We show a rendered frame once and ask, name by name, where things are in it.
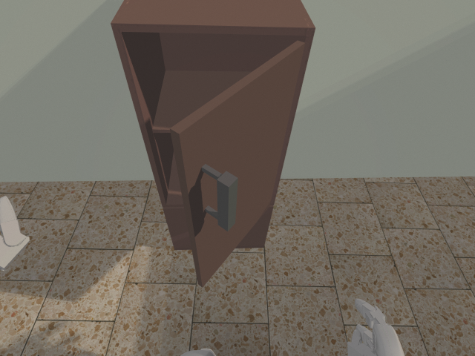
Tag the robot left hand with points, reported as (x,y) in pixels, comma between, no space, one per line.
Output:
(12,243)

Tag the handle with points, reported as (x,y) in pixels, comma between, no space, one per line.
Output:
(227,189)

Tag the cupboard door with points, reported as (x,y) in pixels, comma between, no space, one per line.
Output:
(241,131)

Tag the robot right hand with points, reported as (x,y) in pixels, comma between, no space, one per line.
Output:
(383,341)

